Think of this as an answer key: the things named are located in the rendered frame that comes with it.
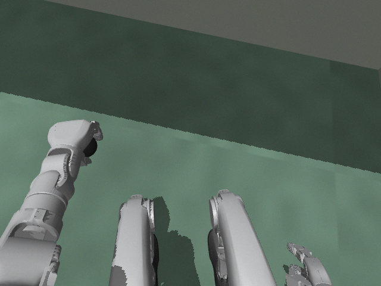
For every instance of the right robot foot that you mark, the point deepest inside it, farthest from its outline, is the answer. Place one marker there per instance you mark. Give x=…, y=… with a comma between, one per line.
x=214, y=260

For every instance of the ball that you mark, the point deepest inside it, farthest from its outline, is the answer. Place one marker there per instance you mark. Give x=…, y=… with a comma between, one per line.
x=91, y=148

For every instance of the left robot arm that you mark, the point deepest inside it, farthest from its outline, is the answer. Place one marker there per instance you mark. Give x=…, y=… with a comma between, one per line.
x=29, y=255

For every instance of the right robot hand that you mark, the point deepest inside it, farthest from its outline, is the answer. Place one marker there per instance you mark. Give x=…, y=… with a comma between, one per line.
x=313, y=273

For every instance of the left robot hand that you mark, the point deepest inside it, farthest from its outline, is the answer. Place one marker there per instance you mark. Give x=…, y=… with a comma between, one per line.
x=76, y=133

